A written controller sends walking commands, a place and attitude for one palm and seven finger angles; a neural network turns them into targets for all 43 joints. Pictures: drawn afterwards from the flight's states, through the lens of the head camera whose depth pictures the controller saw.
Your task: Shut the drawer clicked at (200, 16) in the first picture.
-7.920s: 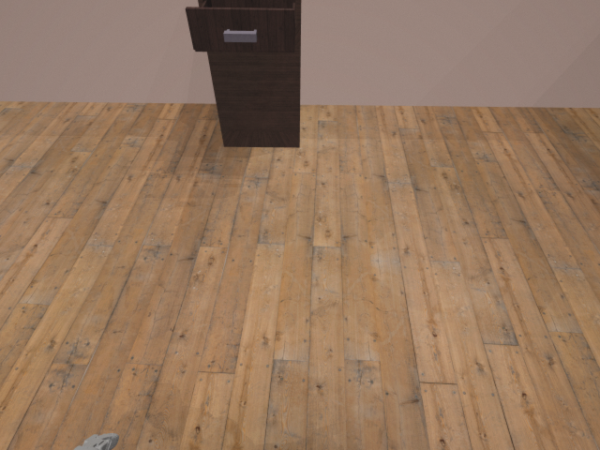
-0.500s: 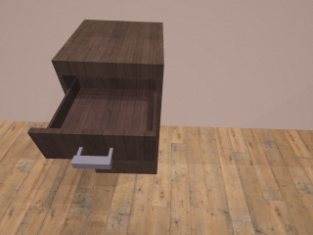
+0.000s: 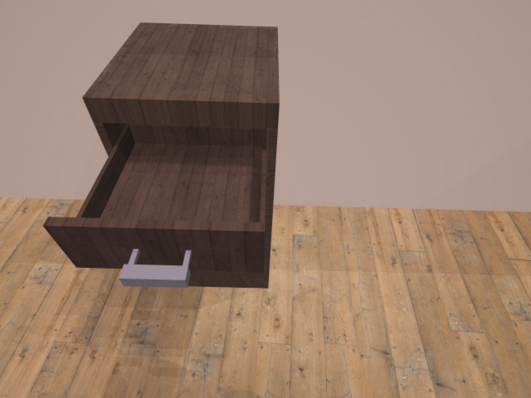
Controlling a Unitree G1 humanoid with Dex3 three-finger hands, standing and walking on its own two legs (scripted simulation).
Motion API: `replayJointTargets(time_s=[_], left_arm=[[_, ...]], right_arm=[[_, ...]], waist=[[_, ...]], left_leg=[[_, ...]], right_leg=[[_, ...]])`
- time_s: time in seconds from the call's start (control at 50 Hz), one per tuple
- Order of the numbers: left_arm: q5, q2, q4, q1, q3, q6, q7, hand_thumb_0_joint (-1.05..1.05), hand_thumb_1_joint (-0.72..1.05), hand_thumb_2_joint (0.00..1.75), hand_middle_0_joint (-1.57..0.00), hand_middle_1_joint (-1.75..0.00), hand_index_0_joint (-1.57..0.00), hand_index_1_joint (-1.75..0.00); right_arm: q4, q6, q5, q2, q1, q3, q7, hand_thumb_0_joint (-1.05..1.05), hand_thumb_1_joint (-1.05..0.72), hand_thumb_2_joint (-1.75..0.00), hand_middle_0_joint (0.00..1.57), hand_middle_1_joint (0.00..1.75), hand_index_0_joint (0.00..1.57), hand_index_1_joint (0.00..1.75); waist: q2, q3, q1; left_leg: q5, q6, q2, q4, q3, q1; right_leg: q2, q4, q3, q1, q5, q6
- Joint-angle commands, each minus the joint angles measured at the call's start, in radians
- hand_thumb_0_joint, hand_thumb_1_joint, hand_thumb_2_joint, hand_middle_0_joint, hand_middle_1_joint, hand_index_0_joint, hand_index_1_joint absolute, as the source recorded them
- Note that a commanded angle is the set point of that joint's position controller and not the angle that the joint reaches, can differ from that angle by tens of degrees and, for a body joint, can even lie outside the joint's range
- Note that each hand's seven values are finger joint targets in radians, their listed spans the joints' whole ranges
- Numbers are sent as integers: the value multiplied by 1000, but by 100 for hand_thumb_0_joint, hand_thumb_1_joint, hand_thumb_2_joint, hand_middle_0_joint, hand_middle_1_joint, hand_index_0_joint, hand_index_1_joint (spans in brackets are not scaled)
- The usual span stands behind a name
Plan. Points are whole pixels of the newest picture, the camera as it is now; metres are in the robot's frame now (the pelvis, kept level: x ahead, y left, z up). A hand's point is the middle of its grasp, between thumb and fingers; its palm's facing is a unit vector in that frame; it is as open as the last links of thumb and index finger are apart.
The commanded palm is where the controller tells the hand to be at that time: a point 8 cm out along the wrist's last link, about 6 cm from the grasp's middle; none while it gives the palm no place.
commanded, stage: look again from close up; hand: left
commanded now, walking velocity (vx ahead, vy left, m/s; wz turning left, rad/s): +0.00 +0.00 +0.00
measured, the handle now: (158, 265) +0.34 +0.22 -0.04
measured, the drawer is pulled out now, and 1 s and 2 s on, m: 0.30 0.30 0.30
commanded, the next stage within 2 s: shuffle to correct the standing spot in 0.32 s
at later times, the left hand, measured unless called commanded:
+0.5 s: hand out of the picture -0.01 +0.15 -0.18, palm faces +0.03 -0.99 -0.16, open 7.4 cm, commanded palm none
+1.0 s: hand out of the picture +0.04 +0.17 -0.18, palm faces +0.04 -0.98 -0.18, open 7.3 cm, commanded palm none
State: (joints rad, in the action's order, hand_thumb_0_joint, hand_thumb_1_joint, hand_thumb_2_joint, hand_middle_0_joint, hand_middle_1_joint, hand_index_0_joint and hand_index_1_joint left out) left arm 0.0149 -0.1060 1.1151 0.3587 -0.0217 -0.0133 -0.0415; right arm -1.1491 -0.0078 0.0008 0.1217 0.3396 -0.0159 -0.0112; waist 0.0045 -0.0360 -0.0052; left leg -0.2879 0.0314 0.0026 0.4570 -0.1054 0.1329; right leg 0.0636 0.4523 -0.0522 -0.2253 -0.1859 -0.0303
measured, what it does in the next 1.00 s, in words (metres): stands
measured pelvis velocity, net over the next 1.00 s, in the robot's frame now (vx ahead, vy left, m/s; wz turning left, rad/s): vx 0.05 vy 0.01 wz -0.01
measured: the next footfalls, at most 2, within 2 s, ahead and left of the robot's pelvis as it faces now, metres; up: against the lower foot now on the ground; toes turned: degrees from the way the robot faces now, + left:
none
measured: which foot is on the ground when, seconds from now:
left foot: down 0.00-1.00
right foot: down 0.00-1.00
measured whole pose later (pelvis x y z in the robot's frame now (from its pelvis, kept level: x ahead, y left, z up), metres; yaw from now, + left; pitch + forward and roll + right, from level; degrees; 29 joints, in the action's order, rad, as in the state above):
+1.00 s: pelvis +0.05 +0.01 +0.00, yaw -1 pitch -1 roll -1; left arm 0.01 -0.13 1.09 0.31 0.01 0.00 -0.06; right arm -1.12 -0.02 0.00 0.10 0.31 -0.01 -0.05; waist 0.00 -0.06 -0.01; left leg -0.36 0.03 0.01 0.45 -0.11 0.07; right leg 0.06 0.53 -0.04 -0.21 -0.25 -0.02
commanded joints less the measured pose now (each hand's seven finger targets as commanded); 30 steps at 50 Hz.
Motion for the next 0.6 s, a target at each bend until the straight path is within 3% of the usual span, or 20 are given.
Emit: replayJointTargets(time_s=[0.0,0.4,0.44,0.5,0.58], left_arm=[[-1,-82,-21,68,16,-18,-8,0,90,90,-20,-30,-20,-30],[0,-77,-27,69,19,-18,-9,0,90,90,-20,-30,-20,-30],[4,-82,-26,76,24,-15,-6,0,90,90,-20,-30,-20,-30],[12,-86,-40,72,34,-9,1,0,90,90,-20,-30,-20,-30],[12,-86,-51,97,44,-13,8,0,90,90,-20,-30,-20,-30]], right_arm=[[15,-20,2,86,63,12,-11,0,-90,-90,20,30,20,30],[9,-21,2,80,55,12,-15,0,-90,-90,20,30,20,30],[2,-15,7,87,65,15,-13,0,-90,-90,20,30,20,30],[12,-5,13,97,75,21,-8,0,-90,-90,20,30,20,30],[22,-8,15,88,86,24,-6,0,-90,-90,20,30,20,30]], waist=[[-1,-66,2],[0,-70,3],[3,-73,5],[-4,-134,5],[13,-156,11]], left_leg=[[74,-1,100,-136,111,99],[117,0,103,-144,105,74],[-28,4,94,-139,98,79],[-225,18,92,-156,118,137],[-238,32,81,-117,112,165]], right_leg=[[53,-67,69,32,71,55],[52,-73,67,46,119,55],[45,-69,69,32,-33,64],[30,-70,75,-40,-248,75],[32,-71,102,-64,-296,95]])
